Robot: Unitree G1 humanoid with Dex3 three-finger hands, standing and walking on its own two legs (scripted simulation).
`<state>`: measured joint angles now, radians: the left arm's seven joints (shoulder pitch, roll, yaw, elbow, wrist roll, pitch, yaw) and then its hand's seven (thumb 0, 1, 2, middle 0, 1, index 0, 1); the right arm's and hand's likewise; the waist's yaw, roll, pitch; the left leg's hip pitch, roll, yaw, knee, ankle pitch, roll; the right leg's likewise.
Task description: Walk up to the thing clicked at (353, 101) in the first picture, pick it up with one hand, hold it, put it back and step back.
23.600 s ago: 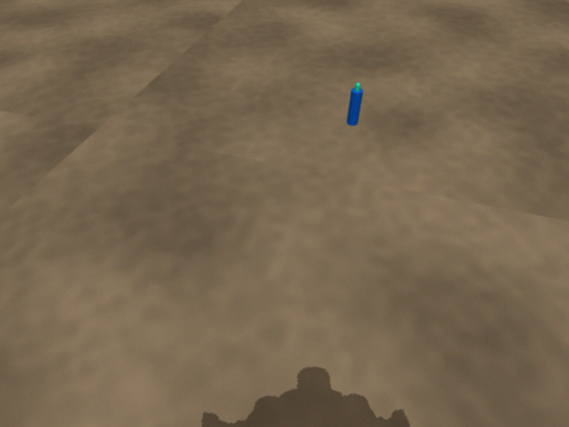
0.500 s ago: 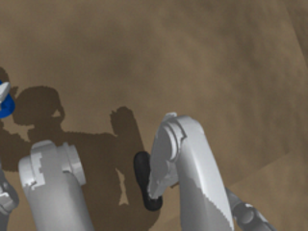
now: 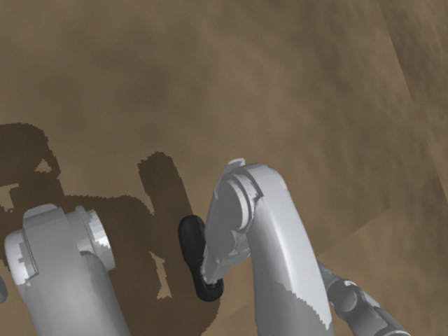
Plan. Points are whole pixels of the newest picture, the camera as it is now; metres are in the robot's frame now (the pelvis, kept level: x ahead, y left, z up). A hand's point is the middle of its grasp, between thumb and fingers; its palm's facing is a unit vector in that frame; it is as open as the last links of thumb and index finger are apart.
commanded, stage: lower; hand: left
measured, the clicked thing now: out of the picture +0.46 +0.30 -0.15
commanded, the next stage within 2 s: loosen in 0.28 s
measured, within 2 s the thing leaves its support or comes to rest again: rests again in 1.22 s
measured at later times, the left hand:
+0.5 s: hand out of the picture +0.46 +0.30 -0.15, palm faces +0.40 -0.92 +0.00, open 9.7 cm
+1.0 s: hand out of the picture +0.47 +0.30 -0.14, palm faces +0.40 -0.92 +0.01, open 15.6 cm
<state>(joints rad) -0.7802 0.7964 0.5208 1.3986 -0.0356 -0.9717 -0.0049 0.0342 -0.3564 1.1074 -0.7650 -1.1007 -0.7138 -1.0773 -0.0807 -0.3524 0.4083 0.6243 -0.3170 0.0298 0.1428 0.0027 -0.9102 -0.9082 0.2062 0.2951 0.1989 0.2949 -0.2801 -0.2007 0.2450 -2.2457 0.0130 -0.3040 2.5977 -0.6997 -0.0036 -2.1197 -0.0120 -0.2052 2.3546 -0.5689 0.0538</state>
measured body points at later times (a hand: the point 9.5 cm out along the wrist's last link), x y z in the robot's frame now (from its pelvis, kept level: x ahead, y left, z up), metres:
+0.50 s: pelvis +0.00 +0.00 +0.00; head +0.24 +0.17 +0.33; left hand +0.44 +0.34 -0.15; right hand +0.13 -0.26 -0.05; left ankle +0.08 +0.12 -0.26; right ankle +0.15 -0.12 -0.26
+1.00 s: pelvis -0.01 +0.00 +0.00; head +0.24 +0.17 +0.34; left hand +0.44 +0.34 -0.14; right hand +0.14 -0.25 -0.04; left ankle +0.08 +0.12 -0.26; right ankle +0.15 -0.12 -0.26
